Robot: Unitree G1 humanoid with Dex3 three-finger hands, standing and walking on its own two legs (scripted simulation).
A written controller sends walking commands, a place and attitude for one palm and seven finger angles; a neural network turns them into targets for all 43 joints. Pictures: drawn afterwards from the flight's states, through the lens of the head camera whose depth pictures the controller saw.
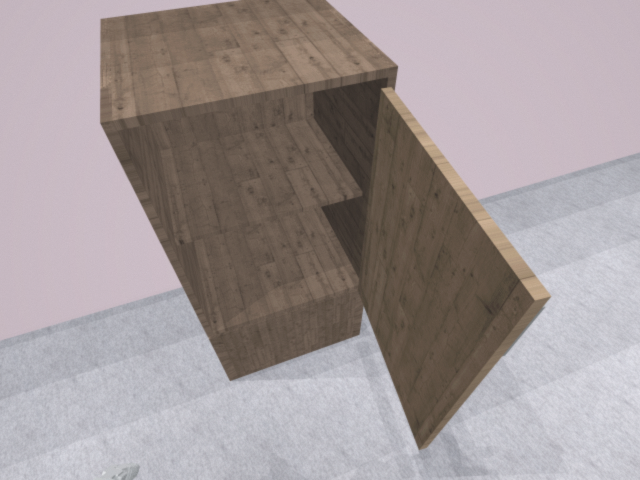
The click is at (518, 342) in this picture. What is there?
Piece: cupboard door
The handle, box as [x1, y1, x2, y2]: [503, 305, 544, 355]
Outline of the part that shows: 544,305 503,355 507,352 543,309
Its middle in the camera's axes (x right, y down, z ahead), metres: +0.24 +0.13 +0.53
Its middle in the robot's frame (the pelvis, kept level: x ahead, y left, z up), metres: +0.32 -0.22 -0.01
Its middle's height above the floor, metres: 0.76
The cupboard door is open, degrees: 84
